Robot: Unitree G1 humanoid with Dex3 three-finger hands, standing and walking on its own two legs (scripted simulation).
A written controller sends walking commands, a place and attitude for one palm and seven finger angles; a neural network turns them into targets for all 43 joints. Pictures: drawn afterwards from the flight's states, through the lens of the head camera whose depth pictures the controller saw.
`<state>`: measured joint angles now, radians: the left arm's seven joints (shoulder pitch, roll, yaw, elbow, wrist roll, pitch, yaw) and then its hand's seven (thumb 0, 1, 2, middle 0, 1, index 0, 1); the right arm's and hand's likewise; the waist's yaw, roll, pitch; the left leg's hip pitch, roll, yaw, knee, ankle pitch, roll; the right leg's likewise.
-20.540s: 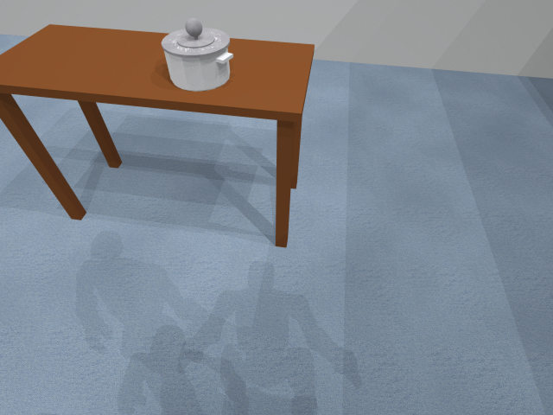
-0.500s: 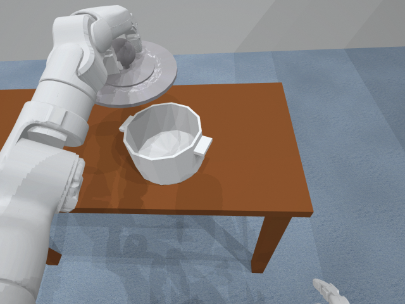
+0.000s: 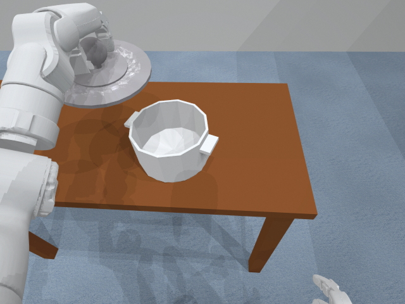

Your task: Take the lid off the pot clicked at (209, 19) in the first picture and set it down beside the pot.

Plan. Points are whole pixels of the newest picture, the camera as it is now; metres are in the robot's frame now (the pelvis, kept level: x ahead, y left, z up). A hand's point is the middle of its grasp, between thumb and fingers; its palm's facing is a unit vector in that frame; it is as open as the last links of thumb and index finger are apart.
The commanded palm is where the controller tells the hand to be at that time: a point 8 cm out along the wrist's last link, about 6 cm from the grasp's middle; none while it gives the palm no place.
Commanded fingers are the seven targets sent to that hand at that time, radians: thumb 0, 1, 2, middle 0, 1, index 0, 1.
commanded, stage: move the lid sideways beside the pot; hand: left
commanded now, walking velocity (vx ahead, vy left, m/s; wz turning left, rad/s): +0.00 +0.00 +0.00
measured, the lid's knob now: (93, 51) +0.51 +0.20 +0.24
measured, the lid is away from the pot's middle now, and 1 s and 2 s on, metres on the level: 0.12 0.24 0.23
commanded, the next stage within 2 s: lower the lid onto the table in 1.14 s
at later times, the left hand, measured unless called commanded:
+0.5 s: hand (55, 61) +0.48 +0.25 +0.24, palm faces -0.27 -0.05 -0.96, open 8.1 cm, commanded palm +0.47 +0.25 +0.32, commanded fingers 0.00 0.61 1.08 -1.08 -1.13 -0.73 -1.00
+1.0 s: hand (24, 64) +0.48 +0.31 +0.24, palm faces -0.29 -0.06 -0.96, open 8.1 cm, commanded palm +0.48 +0.31 +0.32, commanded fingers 0.00 0.61 1.08 -1.08 -1.13 -0.73 -1.00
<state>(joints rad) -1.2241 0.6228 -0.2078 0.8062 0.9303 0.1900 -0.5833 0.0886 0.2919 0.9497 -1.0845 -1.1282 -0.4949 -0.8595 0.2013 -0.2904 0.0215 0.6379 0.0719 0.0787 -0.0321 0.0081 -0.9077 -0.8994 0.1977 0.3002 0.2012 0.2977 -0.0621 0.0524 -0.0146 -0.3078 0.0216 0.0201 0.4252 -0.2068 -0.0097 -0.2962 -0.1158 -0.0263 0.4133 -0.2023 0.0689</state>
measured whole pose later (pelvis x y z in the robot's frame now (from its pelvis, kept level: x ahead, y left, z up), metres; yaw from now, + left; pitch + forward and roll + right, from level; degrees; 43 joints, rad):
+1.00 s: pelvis +0.01 +0.00 +0.00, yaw +0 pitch +8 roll -1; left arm -1.22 0.87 -0.08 0.93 0.97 0.02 -0.60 0.08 0.29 0.95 -1.08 -1.13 -0.49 -0.86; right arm 0.24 -0.31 0.02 0.66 0.09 0.15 -0.05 0.01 -0.91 -0.90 0.20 0.30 0.20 0.30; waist -0.08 0.04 0.01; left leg -0.35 0.03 0.01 0.44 -0.22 -0.01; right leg -0.30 -0.10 -0.04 0.35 -0.18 0.07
